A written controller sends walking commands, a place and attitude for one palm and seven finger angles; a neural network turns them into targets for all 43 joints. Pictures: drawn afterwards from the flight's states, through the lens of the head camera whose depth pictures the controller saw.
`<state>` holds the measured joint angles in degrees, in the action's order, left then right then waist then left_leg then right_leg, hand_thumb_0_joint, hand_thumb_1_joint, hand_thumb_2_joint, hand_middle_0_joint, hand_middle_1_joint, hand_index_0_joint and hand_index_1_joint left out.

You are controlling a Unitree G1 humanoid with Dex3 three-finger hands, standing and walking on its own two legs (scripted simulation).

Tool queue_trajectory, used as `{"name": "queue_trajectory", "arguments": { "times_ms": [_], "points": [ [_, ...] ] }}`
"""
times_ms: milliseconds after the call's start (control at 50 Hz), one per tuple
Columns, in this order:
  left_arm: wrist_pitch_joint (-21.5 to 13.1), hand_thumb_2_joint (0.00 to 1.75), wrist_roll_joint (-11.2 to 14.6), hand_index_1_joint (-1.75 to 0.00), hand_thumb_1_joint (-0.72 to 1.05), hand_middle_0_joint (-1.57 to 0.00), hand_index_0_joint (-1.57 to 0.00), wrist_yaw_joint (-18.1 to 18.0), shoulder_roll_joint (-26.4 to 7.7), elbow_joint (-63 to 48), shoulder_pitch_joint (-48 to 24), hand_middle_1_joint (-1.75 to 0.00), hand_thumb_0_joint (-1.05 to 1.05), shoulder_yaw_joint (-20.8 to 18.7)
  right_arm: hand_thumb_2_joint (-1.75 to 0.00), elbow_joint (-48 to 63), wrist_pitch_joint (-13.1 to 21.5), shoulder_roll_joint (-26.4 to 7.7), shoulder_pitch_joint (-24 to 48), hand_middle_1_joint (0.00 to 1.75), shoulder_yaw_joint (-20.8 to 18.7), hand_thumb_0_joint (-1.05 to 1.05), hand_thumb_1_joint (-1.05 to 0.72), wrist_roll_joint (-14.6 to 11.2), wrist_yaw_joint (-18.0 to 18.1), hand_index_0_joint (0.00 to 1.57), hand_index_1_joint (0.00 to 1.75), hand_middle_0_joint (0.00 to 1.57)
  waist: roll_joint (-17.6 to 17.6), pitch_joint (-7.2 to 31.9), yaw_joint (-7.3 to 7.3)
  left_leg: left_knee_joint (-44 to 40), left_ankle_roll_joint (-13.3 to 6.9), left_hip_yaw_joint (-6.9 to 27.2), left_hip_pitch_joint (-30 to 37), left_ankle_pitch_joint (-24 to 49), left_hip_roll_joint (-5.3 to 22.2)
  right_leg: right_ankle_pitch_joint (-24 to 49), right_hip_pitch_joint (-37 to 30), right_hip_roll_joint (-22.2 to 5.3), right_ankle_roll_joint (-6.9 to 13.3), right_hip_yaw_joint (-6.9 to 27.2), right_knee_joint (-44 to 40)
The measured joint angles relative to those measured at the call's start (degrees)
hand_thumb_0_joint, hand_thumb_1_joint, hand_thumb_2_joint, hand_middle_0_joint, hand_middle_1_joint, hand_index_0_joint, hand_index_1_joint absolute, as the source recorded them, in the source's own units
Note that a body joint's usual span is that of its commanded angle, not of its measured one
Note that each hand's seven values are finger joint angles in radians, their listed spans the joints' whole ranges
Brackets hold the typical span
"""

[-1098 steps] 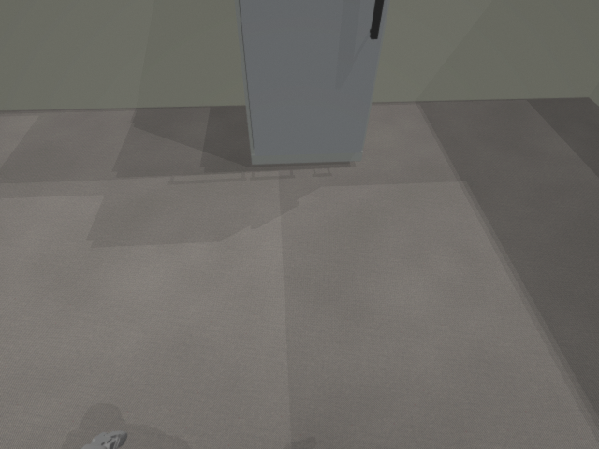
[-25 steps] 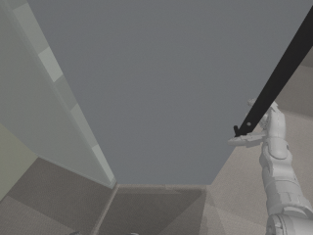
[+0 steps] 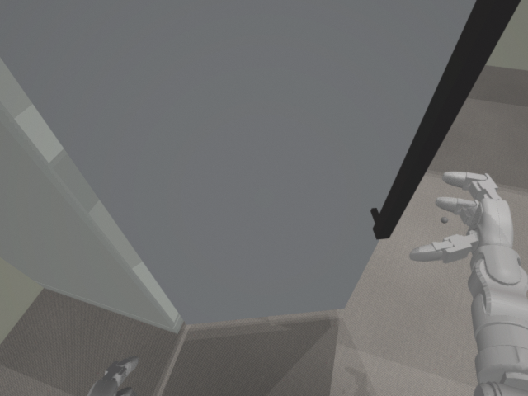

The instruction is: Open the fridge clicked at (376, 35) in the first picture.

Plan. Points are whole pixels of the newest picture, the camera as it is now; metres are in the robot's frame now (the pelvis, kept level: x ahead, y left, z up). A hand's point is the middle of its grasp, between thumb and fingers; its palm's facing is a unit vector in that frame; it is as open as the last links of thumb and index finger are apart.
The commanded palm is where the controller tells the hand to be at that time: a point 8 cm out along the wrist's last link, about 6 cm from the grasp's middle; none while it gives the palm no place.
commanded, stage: slip the hand off the handle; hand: right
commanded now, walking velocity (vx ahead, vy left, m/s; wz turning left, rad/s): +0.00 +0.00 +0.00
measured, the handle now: (418, 136) +0.45 -0.18 +0.16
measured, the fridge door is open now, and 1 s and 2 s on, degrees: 67 67 67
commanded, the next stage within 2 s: draw the hand back to the body in 0.78 s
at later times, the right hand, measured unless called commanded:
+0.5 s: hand (463, 261) +0.32 -0.26 +0.05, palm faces +0.22 +0.96 -0.17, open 14.6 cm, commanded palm +0.28 -0.30 +0.07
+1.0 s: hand (483, 294) +0.26 -0.25 +0.08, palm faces +0.17 +0.99 -0.01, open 14.7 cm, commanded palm +0.22 -0.30 +0.09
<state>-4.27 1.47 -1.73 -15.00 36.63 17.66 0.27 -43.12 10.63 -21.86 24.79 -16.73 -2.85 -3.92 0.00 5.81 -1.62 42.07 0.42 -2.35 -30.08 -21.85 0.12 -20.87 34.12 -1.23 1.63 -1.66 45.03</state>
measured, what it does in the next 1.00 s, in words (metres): stands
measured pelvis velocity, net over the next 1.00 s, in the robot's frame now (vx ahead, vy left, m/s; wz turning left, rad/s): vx -0.01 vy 0.01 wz -0.03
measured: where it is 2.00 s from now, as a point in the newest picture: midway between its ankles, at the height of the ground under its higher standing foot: outside the picture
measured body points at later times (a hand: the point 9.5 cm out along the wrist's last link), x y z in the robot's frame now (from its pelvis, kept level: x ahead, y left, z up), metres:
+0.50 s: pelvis +0.00 +0.00 +0.00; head +0.03 +0.00 +0.45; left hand +0.12 +0.26 -0.09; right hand +0.30 -0.31 +0.06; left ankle -0.01 +0.13 -0.71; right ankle +0.01 -0.10 -0.71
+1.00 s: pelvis -0.01 +0.01 +0.00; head +0.01 +0.01 +0.45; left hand +0.17 +0.24 -0.08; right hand +0.25 -0.31 +0.08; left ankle -0.01 +0.13 -0.71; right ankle +0.01 -0.10 -0.71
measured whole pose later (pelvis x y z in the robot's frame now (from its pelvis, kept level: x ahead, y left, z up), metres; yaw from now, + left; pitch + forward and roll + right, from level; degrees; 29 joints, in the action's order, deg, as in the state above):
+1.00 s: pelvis -0.01 +0.01 +0.00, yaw -2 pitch +6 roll +2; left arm -13.0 2.0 -6.1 -14.6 36.3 13.6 3.1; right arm -17.4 11.9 -19.0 -0.5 -19.5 -17.8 -17.9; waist -1.1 4.5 1.8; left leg 43.2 -0.6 -4.3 -26.4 -22.6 0.0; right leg -20.8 31.1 -1.2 0.7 0.4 46.0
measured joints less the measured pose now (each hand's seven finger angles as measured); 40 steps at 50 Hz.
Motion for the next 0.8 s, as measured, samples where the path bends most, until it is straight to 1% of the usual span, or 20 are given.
{"name": "queue_trajectory", "arguments": {
  "times_ms": [100,160,260,380,480,540,640,720,800],
  "points": [
    [0.2,0.90,0.3,-0.30,0.90,-0.21,-0.21,-0.5,0.0,0.0,0.7,-0.30,0.01,0.3,-0.20,-1.3,-0.4,-2.4,0.6,1.15,-1.2,-0.01,0.55,-0.7,-2.4,0.25,1.15,0.25,-0.3,-0.1,-0.20,0.0,-0.1,-0.3,-0.2,0.0,-0.1,-0.1,0.5,-0.1,-0.1,0.3,0.3],
    [0.3,0.90,0.4,-0.30,0.90,-0.21,-0.21,-0.5,-0.2,0.0,1.4,-0.30,0.01,0.3,-0.20,-1.2,-0.5,-3.0,0.4,1.15,-1.3,-0.01,0.55,-1.6,-3.7,0.25,1.15,0.25,-0.6,0.0,-0.14,0.0,-0.1,-0.3,-0.5,0.1,-0.1,0.0,0.8,-0.1,0.0,0.3,0.4],
    [0.3,0.90,0.5,-0.30,0.90,-0.21,-0.21,-0.1,-0.3,-0.5,2.7,-0.30,0.01,0.0,-0.20,3.4,-0.7,-1.7,-4.3,1.15,-1.4,-0.01,0.55,-3.0,-4.8,0.25,1.15,0.25,-1.0,0.6,-0.05,0.0,0.0,0.2,-0.6,0.1,-0.2,-0.2,0.6,-0.2,0.0,-0.2,0.2],
    [-0.2,0.90,0.5,-0.30,0.90,-0.21,-0.20,-0.1,-0.1,-1.5,2.7,-0.30,0.01,0.0,-0.20,11.7,-1.3,0.4,-13.0,1.15,-1.8,-0.01,0.54,-3.7,-3.7,0.25,1.15,0.25,-1.0,0.6,-0.05,0.2,0.0,0.7,0.3,-0.1,-0.4,-0.4,-0.6,-0.4,0.0,-0.6,0.1],
    [-1.4,0.90,0.4,-0.30,0.90,-0.21,-0.20,-0.7,0.2,-1.5,1.1,-0.30,0.01,0.2,-0.20,17.2,-1.4,1.3,-18.0,1.15,-1.6,-0.01,0.55,-4.3,-2.9,0.25,1.15,0.25,-1.0,0.3,0.61,0.3,-0.2,0.3,1.2,-0.2,-0.4,-0.4,-1.4,-0.4,-0.1,-0.2,0.3],
    [-2.2,0.90,0.5,-0.30,0.90,-0.21,-0.20,-1.1,0.2,-1.5,0.0,-0.30,0.01,0.4,-0.20,19.7,-1.6,1.3,-20.4,1.15,-1.4,-0.01,0.55,-5.2,-3.4,0.25,1.15,0.25,-1.0,0.5,1.21,0.3,-0.3,0.1,1.8,-0.3,-0.3,-0.3,-1.9,-0.3,-0.2,0.0,0.2],
    [-3.7,0.90,0.8,-0.30,0.90,-0.21,-0.20,-1.7,0.0,-2.0,-2.0,-0.30,0.01,0.8,-0.20,22.5,-2.8,1.3,-23.4,1.15,-0.6,-0.01,0.55,-6.4,-4.5,0.25,1.15,0.25,-1.4,0.4,2.23,0.2,-0.4,-0.6,2.7,-0.3,-0.2,-0.1,-2.5,-0.1,-0.3,0.7,0.2],
    [-4.9,0.90,0.9,-0.30,0.90,-0.21,-0.20,-2.3,0.0,-2.4,-3.2,-0.30,0.01,1.0,-0.20,24.4,-3.3,1.9,-24.9,1.15,0.2,-0.01,0.55,-6.7,-4.8,0.25,1.15,0.25,-1.5,0.0,3.00,0.3,-0.5,-1.1,3.1,-0.3,0.0,0.2,-2.8,0.2,-0.4,1.1,0.2],
    [-6.0,0.90,0.8,-0.30,0.90,-0.21,-0.20,-2.6,0.1,-2.6,-3.9,-0.30,0.01,1.4,-0.20,26.7,-3.4,2.5,-26.8,1.15,0.8,-0.01,0.55,-6.7,-5.1,0.25,1.15,0.25,-1.5,-0.1,3.41,0.5,-0.6,-1.3,3.4,-0.4,0.1,0.3,-3.0,0.3,-0.5,1.4,0.2]
  ]
}}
